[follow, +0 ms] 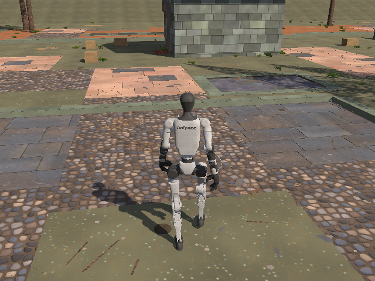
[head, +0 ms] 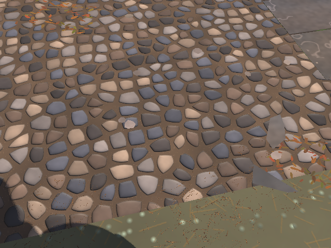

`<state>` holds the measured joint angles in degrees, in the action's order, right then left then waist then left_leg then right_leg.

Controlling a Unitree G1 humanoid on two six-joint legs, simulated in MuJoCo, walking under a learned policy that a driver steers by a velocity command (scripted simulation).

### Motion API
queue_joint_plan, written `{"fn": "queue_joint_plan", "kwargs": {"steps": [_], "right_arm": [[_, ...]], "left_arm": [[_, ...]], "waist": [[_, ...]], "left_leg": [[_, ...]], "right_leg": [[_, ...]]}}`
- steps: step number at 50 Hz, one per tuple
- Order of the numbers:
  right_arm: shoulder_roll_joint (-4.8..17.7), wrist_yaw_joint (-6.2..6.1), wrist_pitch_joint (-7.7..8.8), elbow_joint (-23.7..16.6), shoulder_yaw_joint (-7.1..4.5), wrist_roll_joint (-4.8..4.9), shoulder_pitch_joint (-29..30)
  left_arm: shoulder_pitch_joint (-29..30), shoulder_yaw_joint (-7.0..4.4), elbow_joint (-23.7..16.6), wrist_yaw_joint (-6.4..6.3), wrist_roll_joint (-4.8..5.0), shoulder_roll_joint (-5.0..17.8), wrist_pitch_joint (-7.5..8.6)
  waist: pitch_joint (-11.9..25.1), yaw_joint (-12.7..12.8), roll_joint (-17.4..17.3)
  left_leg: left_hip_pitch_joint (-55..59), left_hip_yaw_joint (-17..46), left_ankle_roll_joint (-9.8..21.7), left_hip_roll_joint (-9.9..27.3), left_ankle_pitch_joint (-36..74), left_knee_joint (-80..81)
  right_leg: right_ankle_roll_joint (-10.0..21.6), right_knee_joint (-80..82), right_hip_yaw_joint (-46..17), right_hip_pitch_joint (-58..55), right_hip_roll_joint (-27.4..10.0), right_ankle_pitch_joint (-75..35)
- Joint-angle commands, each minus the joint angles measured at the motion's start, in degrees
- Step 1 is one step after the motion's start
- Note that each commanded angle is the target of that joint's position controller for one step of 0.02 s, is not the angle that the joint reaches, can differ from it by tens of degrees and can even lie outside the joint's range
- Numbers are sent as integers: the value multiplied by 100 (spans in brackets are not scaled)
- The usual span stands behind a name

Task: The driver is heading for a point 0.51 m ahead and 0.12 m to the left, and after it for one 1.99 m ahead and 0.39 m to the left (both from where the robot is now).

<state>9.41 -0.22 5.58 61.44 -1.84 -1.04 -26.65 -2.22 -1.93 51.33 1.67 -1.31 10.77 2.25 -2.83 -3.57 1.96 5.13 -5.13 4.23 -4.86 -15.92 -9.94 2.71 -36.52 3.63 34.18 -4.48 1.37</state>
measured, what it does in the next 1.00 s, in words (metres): walks ahead, turning left: right foot, then left foot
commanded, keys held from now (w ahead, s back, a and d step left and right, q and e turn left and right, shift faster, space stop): w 0.12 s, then w+q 0.02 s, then q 0.84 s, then w+q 0.02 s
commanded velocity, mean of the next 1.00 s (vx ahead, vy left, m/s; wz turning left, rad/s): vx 0.19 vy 0.00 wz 0.39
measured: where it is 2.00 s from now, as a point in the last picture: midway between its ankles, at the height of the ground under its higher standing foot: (114, 234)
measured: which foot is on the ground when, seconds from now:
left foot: down 0.00-0.12, up 0.14-0.58, down 0.60-1.00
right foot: up 0.00-0.08, down 0.10-0.60, up 0.62-1.00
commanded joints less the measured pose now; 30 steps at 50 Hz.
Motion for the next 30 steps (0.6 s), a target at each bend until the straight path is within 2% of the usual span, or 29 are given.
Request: {"fn": "queue_joint_plan", "kwargs": {"steps": [1, 2, 3, 4, 5, 6, 7, 8, 9, 10, 11, 12, 14, 16, 19, 23, 27, 28, 29, 30], "right_arm": [[850, -81, 13, -61, -152, -45, -331], [893, -98, 7, -71, -164, -55, -226], [951, -108, -4, -75, -183, -64, -145], [973, -99, -32, -86, -188, -46, -42], [882, -83, -33, -178, -151, 1, 3], [341, -5, -31, -378, -32, 248, -532], [663, -2, -42, -301, -143, 174, -509], [785, -22, -79, -420, -202, 104, 23], [653, -17, -66, -469, -173, 80, 278], [511, -30, -116, -416, -175, 50, 284], [446, -26, -213, -376, -181, -41, 153], [381, -10, -307, -341, -195, -84, 34], [371, 11, -425, -424, -236, -65, 87], [378, 30, -495, -580, -246, -59, 397], [296, 82, -515, -868, -181, -56, 1021], [312, 111, -531, -1123, -129, -81, 1469], [494, 117, -527, -1282, -196, -113, 1443], [532, 106, -499, -1279, -224, -113, 1294], [581, 81, -433, -1222, -259, -125, 950], [1124, 20, -351, -1219, -405, -151, 551]], "left_arm": [[483, -71, -475, -22, 6, 387, 127], [278, -98, -432, -41, 5, 429, 156], [-166, -146, -297, -77, -1, 506, 188], [-1019, -214, -9, -123, -24, 597, 237], [-2037, -324, 286, -183, -135, 875, 297], [-2778, -497, 348, -223, -275, 1548, 304], [-2500, -495, 325, -165, -83, 1457, 196], [-1715, -410, 202, -159, 37, 1175, 178], [-1251, -285, 115, -143, 47, 747, 232], [-1119, -209, 151, -151, 36, 500, 293], [-1113, -155, 224, -187, 64, 340, 336], [-1198, -133, 270, -209, 48, 312, 379], [-1343, -161, 294, -235, 55, 510, 448], [-1360, -174, 251, -277, 55, 632, 435], [-1361, -137, 230, -358, 68, 583, 345], [-1652, -187, 290, -434, 75, 753, 235], [-1669, -283, 270, -476, 45, 880, 64], [-1659, -308, 249, -481, 45, 917, 24], [-1644, -339, 228, -473, 44, 978, -27], [-1768, -360, 85, -448, 49, 1028, -49]], "waist": [[-342, 134, -603], [-241, 269, -629], [-6, 466, -672], [417, 838, -554], [1018, 1197, -356], [1964, 1119, 806], [2124, 1017, 689], [1038, 721, 202], [445, 567, -76], [162, 388, -116], [75, 217, -10], [127, 137, 102], [248, 19, 178], [252, 3, 262], [164, 105, 409], [307, 330, 368], [283, 347, 410], [356, 289, 341], [540, 66, 38], [959, -108, -803]], "left_leg": [[169, 656, 655, 1782, 3693, -183], [215, 583, 594, 1792, 4389, -489], [220, 521, 524, 1767, 5125, -1015], [56, 367, 427, 1603, 5346, -1980], [-883, 235, 324, 1383, 4239, -3292], [-2890, -121, 39, 562, 1224, -5606], [-3760, 568, 89, 91, -1403, -6601], [-4075, 815, 118, 499, -928, -6711], [-3898, 813, 86, 693, -532, -6384], [-3584, 799, 49, 827, -399, -6052], [-3251, 774, -24, 894, -373, -5798], [-3008, 707, -69, 844, -330, -5742], [-3079, 594, -129, 727, -81, -5658], [-3366, 486, -178, 750, 301, -5301], [-3369, 238, -216, 776, 925, -4147], [-3126, -39, -132, 666, 1108, -3216], [-2942, -121, 124, 532, 201, -2736], [-2726, -136, 216, 445, 117, -2477], [-2181, -53, 341, 392, 700, -1910], [-1256, 1064, 675, 1142, 2903, -1542]], "right_leg": [[205, 363, 113, 30, 194, 353], [308, 491, 164, -336, 326, 595], [416, 602, 229, -923, 513, 807], [549, 967, 323, -1907, 692, 643], [775, 1003, -214, -3416, 195, 629], [1502, 1226, -2806, -5318, -1624, 1162], [1725, 2039, -4280, -5242, -2038, 1381], [1498, 2098, -3195, -4259, -1840, 1112], [1303, 2262, -2374, -3357, -1633, 90], [1038, 2329, -1650, -2809, -1366, -938], [849, 2337, -1054, -2420, -1140, -1733], [765, 2268, -708, -2241, -1068, -2407], [761, 2190, -285, -2278, -1002, -3323], [736, 2176, 68, -2362, -936, -3414], [646, 2103, 552, -2393, -748, -3204], [706, 1760, 709, -2881, -940, -3180], [674, 943, 650, -3202, -1225, -3202], [597, 475, 676, -3206, -1225, -3196], [389, -344, 813, -3028, -1101, -2927], [17, -1794, 988, -2280, -681, -1401]]}}
Velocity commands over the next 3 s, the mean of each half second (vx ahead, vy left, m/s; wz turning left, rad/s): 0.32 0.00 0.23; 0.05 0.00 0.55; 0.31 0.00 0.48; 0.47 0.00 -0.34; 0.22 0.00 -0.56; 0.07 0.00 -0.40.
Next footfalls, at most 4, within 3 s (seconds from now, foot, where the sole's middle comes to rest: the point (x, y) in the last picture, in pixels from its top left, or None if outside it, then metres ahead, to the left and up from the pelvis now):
0.10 right None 0.23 -0.10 -0.78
0.60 left None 0.35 0.08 -0.78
1.08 right None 0.35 -0.12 -0.78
1.56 left None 0.38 0.22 -0.78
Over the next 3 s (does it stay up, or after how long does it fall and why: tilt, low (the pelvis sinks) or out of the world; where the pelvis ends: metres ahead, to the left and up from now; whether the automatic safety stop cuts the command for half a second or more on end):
stays up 0.74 0.33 0.01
